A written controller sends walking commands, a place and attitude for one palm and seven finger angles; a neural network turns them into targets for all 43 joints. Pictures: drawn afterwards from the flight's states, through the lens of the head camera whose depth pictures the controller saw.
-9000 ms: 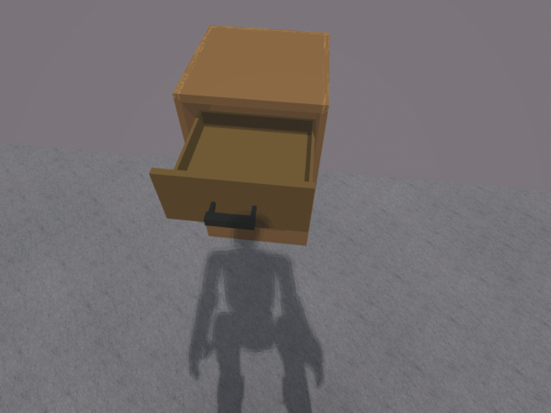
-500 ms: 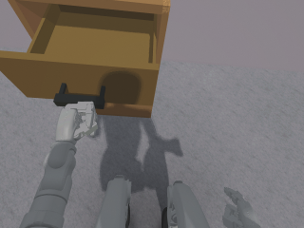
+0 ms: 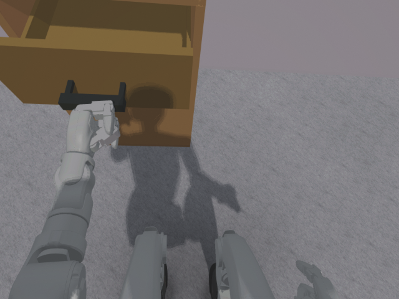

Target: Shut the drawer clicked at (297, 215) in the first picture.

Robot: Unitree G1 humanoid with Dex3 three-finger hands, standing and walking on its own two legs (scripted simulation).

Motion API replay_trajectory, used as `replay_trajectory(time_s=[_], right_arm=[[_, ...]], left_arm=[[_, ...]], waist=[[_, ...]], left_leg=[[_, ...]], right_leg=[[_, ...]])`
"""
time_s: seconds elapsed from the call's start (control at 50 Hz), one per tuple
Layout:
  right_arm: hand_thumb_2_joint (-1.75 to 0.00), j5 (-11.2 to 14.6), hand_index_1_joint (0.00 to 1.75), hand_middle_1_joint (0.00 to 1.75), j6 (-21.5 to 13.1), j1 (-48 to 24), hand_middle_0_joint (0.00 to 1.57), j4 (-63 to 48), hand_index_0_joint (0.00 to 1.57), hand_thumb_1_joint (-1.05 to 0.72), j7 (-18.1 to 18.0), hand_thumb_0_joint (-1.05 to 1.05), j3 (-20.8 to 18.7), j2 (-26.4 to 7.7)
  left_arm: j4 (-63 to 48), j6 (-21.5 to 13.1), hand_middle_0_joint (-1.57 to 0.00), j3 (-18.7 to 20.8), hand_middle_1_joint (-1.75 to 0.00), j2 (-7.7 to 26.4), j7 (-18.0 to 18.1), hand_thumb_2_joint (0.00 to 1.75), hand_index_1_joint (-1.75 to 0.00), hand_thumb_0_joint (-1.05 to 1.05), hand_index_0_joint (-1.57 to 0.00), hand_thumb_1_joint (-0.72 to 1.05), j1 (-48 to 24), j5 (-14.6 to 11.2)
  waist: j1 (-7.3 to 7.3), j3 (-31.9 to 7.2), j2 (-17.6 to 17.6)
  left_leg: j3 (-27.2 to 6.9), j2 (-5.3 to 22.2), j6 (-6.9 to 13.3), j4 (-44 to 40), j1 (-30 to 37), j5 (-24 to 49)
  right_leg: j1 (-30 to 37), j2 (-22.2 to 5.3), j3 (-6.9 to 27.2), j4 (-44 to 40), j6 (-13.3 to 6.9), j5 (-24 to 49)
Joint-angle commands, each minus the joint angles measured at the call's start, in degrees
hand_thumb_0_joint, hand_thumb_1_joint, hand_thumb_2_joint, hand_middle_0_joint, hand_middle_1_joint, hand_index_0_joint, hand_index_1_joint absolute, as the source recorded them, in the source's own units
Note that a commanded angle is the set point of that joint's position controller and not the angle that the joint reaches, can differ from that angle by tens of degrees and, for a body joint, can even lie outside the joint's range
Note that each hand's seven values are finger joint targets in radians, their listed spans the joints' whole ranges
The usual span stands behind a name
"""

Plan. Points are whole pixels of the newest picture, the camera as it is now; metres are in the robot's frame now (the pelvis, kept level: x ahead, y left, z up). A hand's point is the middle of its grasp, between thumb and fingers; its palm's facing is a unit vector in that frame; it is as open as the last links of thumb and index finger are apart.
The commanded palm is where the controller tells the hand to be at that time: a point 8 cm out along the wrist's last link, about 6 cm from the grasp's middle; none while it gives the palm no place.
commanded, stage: push the drawer shut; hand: left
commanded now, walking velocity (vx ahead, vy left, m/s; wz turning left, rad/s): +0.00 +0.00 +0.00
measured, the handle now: (95, 94) +0.51 +0.21 +0.01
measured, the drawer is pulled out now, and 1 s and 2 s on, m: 0.13 0.01 0.00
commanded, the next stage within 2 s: pull the fist back off the drawer in 1.38 s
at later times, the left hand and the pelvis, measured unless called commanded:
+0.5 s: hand (116, 104) +0.49 +0.17 +0.01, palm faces -0.03 -1.00 -0.05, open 3.1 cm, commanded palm +0.49 +0.21 +0.01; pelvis +0.00 +0.00 -0.01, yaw -1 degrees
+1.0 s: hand (119, 81) +0.55 +0.17 +0.01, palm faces -0.02 -1.00 -0.04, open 3.2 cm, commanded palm +0.55 +0.19 +0.01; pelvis -0.01 +0.01 -0.03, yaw -3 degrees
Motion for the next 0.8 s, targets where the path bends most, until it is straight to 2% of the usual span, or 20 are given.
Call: replay_trajectory(time_s=[0.0, 0.1, 0.14, 0.22, 0.28, 0.32, 0.36, 0.38, 0.46, 0.5, 0.52, 0.54, 0.56, 0.58, 0.6, 0.68, 0.7, 0.72, 0.74, 0.78], right_arm=[[-0.90, 0.06, 0.30, 0.30, -1.37, 5.63, 0.20, -4.15, 0.20, -0.90, -0.95, 0.00, -3.70, -9.62], [-0.90, -0.16, 0.30, 0.30, -1.03, 6.63, 0.20, -3.86, 0.20, -0.90, -0.83, 0.00, -3.71, -9.91], [-0.90, -0.19, 0.30, 0.30, -0.79, 6.97, 0.20, -3.66, 0.20, -0.90, -0.66, 0.00, -3.74, -9.80], [-0.90, -0.45, 0.30, 0.30, -0.32, 7.83, 0.20, -3.01, 0.20, -0.90, -0.66, 0.00, -3.53, -10.06], [-0.90, -0.62, 0.30, 0.30, -0.03, 8.17, 0.20, -3.09, 0.20, -0.90, -0.55, 0.00, -3.41, -10.17], [-0.90, -0.77, 0.30, 0.30, 0.37, 8.55, 0.20, -2.90, 0.20, -0.90, -0.43, 0.00, -3.37, -10.27], [-0.90, -0.91, 0.30, 0.30, 0.68, 9.04, 0.20, -2.67, 0.20, -0.90, -0.30, 0.00, -3.42, -10.34], [-0.90, -0.92, 0.30, 0.30, 0.71, 9.32, 0.20, -2.74, 0.20, -0.90, -0.22, 0.00, -3.37, -10.29], [-0.90, -1.11, 0.30, 0.30, 1.53, 9.92, 0.20, -2.40, 0.20, -0.90, -0.19, 0.00, -3.04, -10.51], [-0.90, -1.27, 0.30, 0.30, 1.66, 10.14, 0.20, -2.51, 0.20, -0.90, -0.15, 0.00, -3.03, -10.64], [-0.90, -1.31, 0.30, 0.30, 1.81, 10.33, 0.20, -2.40, 0.20, -0.90, -0.01, 0.00, -3.08, -10.64], [-0.90, -1.24, 0.30, 0.30, 2.08, 10.53, 0.20, -2.22, 0.20, -0.90, 0.13, 0.00, -3.01, -10.69], [-0.90, -1.28, 0.30, 0.30, 2.25, 10.56, 0.20, -2.00, 0.20, -0.90, 0.12, 0.00, -2.93, -10.76], [-0.90, -1.40, 0.30, 0.30, 2.20, 10.95, 0.20, -1.86, 0.20, -0.90, 0.03, 0.00, -2.84, -10.79], [-0.90, -1.49, 0.30, 0.30, 2.35, 11.12, 0.20, -1.86, 0.20, -0.90, 0.02, 0.00, -2.78, -11.10], [-0.90, -1.64, 0.30, 0.30, 2.64, 11.70, 0.20, -1.71, 0.20, -0.90, 0.08, 0.00, -2.32, -10.87], [-0.90, -1.78, 0.30, 0.30, 2.84, 12.09, 0.20, -1.55, 0.20, -0.90, 0.03, 0.00, -2.31, -11.27], [-0.90, -1.81, 0.30, 0.30, 2.98, 12.19, 0.20, -1.63, 0.20, -0.90, 0.16, 0.00, -2.35, -11.13], [-0.90, -1.85, 0.30, 0.30, 3.12, 12.46, 0.20, -1.38, 0.20, -0.90, 0.18, 0.00, -2.32, -11.23], [-0.90, -1.94, 0.30, 0.30, 3.18, 12.90, 0.20, -1.52, 0.20, -0.90, 0.18, 0.00, -2.08, -11.11]], left_arm=[[-8.50, -4.52, -1.40, 4.80, -1.60, 11.43, 0.07, 0.90, -1.60, 0.00, -1.40, 0.90, -24.10, -0.45], [-6.22, -4.97, -1.40, 5.99, -1.60, 12.92, -1.04, 0.90, -1.60, 0.00, -1.40, 0.90, -26.72, -0.54], [-5.28, -4.72, -1.40, 5.36, -1.60, 11.98, -1.27, 0.90, -1.60, 0.00, -1.40, 0.90, -28.47, -0.71], [-2.19, -4.84, -1.40, 8.01, -1.60, 15.59, -1.57, 0.90, -1.60, 0.00, -1.40, 0.90, -32.13, -0.41], [-0.56, -5.08, -1.40, 8.71, -1.60, 16.64, -1.94, 0.90, -1.60, 0.00, -1.40, 0.90, -33.63, -0.02], [-0.45, -5.34, -1.40, 8.97, -1.60, 17.15, -1.95, 0.90, -1.60, 0.00, -1.40, 0.90, -35.50, 0.18], [0.23, -5.16, -1.40, 8.43, -1.60, 16.43, -1.90, 0.90, -1.60, 0.00, -1.40, 0.90, -37.32, 0.26], [1.07, -5.07, -1.40, 8.34, -1.60, 16.38, -1.95, 0.90, -1.60, 0.00, -1.40, 0.90, -37.67, 0.43], [3.63, -4.85, -1.40, 10.80, -1.60, 19.92, -1.87, 0.90, -1.60, 0.00, -1.40, 0.90, -40.45, 1.09], [2.59, -5.22, -1.40, 10.57, -1.60, 20.31, -2.08, 0.90, -1.60, 0.00, -1.40, 0.90, -42.55, 1.54], [2.49, -5.17, -1.40, 9.89, -1.60, 19.43, -2.06, 0.90, -1.60, 0.00, -1.40, 0.90, -43.08, 1.58], [4.14, -4.75, -1.40, 9.54, -1.60, 18.95, -1.95, 0.90, -1.60, 0.00, -1.40, 0.90, -42.87, 1.74], [5.16, -4.40, -1.40, 9.20, -1.60, 18.71, -1.79, 0.90, -1.60, 0.00, -1.40, 0.90, -44.15, 1.77], [5.37, -4.60, -1.40, 9.62, -1.60, 19.31, -1.58, 0.90, -1.60, 0.00, -1.40, 0.90, -45.95, 1.83], [5.39, -4.64, -1.40, 11.02, -1.60, 21.40, -1.24, 0.90, -1.60, 0.00, -1.40, 0.90, -46.65, 2.18], [7.75, -4.19, -1.40, 10.81, -1.60, 22.21, -1.09, 0.90, -1.60, 0.00, -1.40, 0.90, -49.89, 3.08], [7.23, -4.26, -1.40, 11.51, -1.60, 23.69, -0.89, 0.90, -1.60, 0.00, -1.40, 0.90, -51.04, 3.53], [7.67, -4.01, -1.40, 10.67, -1.60, 22.64, -0.85, 0.90, -1.60, 0.00, -1.40, 0.90, -51.44, 3.73], [8.46, -3.71, -1.40, 10.96, -1.60, 22.92, -0.81, 0.90, -1.60, 0.00, -1.40, 0.90, -51.91, 3.82], [8.69, -3.50, -1.40, 10.93, -1.60, 23.50, -0.80, 0.90, -1.60, 0.00, -1.40, 0.90, -53.86, 4.04]], waist=[[-2.34, -28.07, 3.41], [-2.32, -30.44, 5.19], [-2.83, -30.13, 5.75], [-3.43, -29.53, 4.32], [-3.46, -30.21, 5.55], [-3.35, -30.89, 7.04], [-4.27, -31.83, 6.42], [-4.23, -31.58, 7.42], [-4.59, -31.03, 5.99], [-4.39, -33.21, 8.73], [-4.66, -33.49, 9.97], [-4.82, -32.34, 9.14], [-5.72, -31.04, 8.57], [-6.18, -30.60, 8.30], [-5.83, -31.42, 8.84], [-6.73, -31.12, 9.26], [-6.76, -31.92, 9.96], [-6.90, -32.48, 11.17], [-7.34, -32.31, 9.85], [-7.60, -32.31, 11.18]], left_leg=[[-0.80, -0.47, 1.21, -9.25, 22.97, 11.48], [-1.03, -0.30, 1.12, -8.98, 24.81, 13.58], [-1.04, -0.30, 1.18, -8.82, 24.97, 14.27], [-0.79, -0.17, 1.55, -7.90, 22.30, 12.98], [-1.16, -0.17, 1.53, -7.80, 22.75, 13.32], [-1.37, -0.07, 1.36, -7.84, 24.02, 14.15], [-1.70, 0.09, 1.50, -7.56, 24.79, 15.00], [-1.80, 0.04, 1.47, -7.50, 25.07, 15.13], [-1.51, 0.11, 1.71, -6.79, 22.29, 13.86], [-2.10, 0.15, 1.52, -6.92, 24.82, 15.15], [-2.56, 0.31, 1.33, -7.16, 26.61, 15.99], [-2.74, 0.34, 1.25, -7.43, 26.22, 14.98], [-2.76, 0.44, 1.42, -7.25, 25.32, 13.89], [-3.21, 0.43, 1.56, -7.20, 25.44, 13.87], [-3.13, 0.51, 1.52, -7.10, 25.09, 13.37], [-3.17, 0.44, 1.76, -6.55, 23.47, 12.36], [-3.72, 0.64, 1.61, -6.66, 24.59, 13.25], [-3.62, 0.59, 1.57, -6.51, 25.08, 13.27], [-3.91, 0.74, 1.62, -6.35, 24.79, 12.87], [-3.93, 0.68, 1.74, -6.17, 24.69, 13.13]], right_leg=[[11.44, 0.50, 1.84, -12.63, -1.23, 11.28], [10.86, 0.63, 1.69, -11.97, -1.33, 12.55], [10.54, 0.62, 1.60, -11.94, -1.29, 13.16], [11.02, 0.77, 1.96, -11.96, -1.03, 12.52], [9.90, 0.92, 1.65, -11.21, -1.22, 12.30], [9.12, 0.88, 1.46, -11.00, -1.28, 12.57], [8.63, 0.92, 1.25, -10.86, -1.18, 13.14], [7.67, 1.00, 1.14, -10.62, -1.30, 12.98], [8.73, 1.09, 1.42, -10.74, -1.09, 12.39], [7.23, 1.08, 1.03, -10.00, -1.33, 12.64], [5.83, 1.08, 0.60, -9.74, -1.45, 12.83], [5.41, 1.16, 0.51, -9.99, -1.43, 12.03], [4.59, 1.24, 0.42, -10.14, -1.34, 11.44], [3.75, 1.21, 0.21, -9.82, -1.34, 11.29], [3.97, 1.18, 0.29, -9.77, -1.26, 10.89], [3.47, 1.39, 0.42, -9.51, -1.37, 10.17], [2.86, 1.34, 0.05, -9.12, -1.43, 10.53], [2.13, 1.33, 0.16, -9.16, -1.43, 10.48], [1.84, 1.42, -0.04, -9.07, -1.38, 10.28], [1.52, 1.45, 0.05, -8.85, -1.45, 10.36]])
